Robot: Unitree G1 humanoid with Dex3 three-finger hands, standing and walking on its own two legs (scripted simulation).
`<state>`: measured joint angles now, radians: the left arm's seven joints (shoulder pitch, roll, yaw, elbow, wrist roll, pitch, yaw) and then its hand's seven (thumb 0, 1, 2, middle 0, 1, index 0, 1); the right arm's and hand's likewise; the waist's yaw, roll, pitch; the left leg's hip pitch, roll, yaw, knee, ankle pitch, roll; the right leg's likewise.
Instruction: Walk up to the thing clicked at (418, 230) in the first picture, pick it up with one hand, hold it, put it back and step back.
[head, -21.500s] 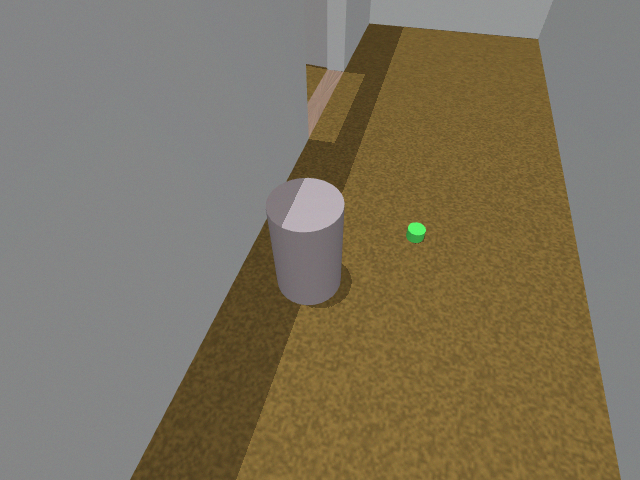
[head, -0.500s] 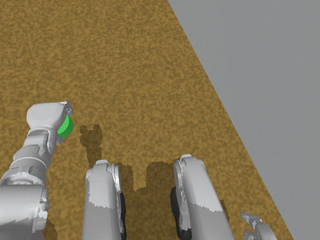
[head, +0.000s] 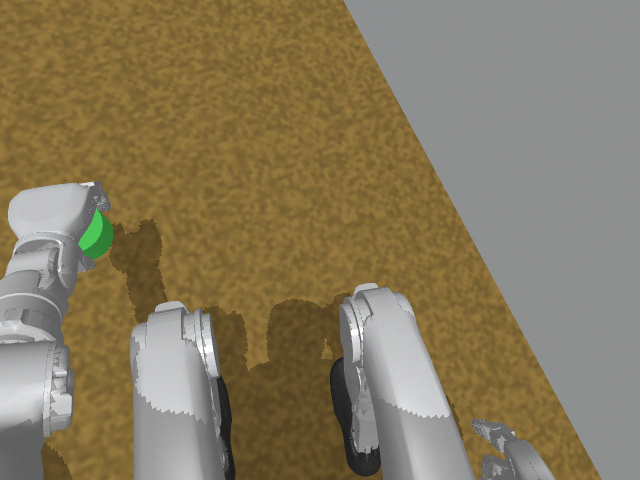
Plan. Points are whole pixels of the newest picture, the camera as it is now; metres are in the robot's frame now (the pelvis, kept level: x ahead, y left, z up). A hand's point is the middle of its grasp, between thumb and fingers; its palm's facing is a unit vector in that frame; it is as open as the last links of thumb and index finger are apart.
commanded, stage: crouch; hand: left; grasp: from above
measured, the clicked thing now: (79, 231) +0.43 +0.30 -0.19
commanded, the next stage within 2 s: lower in 0.36 s
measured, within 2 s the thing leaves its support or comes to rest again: rests again in 1.92 s
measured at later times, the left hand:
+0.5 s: hand (85, 243) +0.42 +0.30 -0.22, palm faces -0.45 -0.08 -0.89, open 9.6 cm
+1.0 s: hand (105, 249) +0.43 +0.29 -0.28, palm faces -0.46 -0.11 -0.88, open 9.7 cm
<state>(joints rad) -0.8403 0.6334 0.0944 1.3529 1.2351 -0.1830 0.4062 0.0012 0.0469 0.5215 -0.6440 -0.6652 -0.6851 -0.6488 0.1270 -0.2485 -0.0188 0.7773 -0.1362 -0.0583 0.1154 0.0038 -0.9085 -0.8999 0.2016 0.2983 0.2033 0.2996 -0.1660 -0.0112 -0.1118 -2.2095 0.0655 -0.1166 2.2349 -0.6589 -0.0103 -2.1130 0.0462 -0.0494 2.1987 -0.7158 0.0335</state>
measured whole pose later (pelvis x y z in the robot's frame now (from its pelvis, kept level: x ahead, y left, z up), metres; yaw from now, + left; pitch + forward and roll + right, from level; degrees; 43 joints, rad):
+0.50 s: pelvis +0.00 +0.00 -0.05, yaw -1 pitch +33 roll -7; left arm -0.88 0.71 0.11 1.43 1.25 -0.22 0.42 0.00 0.06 0.52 -0.63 -0.68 -0.67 -0.66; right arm 0.12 -0.25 0.04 0.79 -0.15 -0.06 0.13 0.00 -0.91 -0.90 0.20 0.30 0.20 0.30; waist -0.19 -0.03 -0.05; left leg -2.32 0.06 -0.15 2.38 -0.65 -0.02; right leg -2.21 0.06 -0.07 2.34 -0.70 0.04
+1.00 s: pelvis +0.00 +0.00 -0.07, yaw -4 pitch +31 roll -8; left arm -0.89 0.78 0.17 1.54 1.28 -0.24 0.52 0.00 0.03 0.59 -0.61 -0.70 -0.65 -0.69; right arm 0.08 -0.27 0.10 0.78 -0.21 -0.09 0.15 0.00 -0.90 -0.89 0.20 0.30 0.20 0.30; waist -0.24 -0.08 0.02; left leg -2.37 0.06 -0.20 2.49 -0.67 -0.03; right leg -2.26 0.08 -0.10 2.42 -0.71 0.04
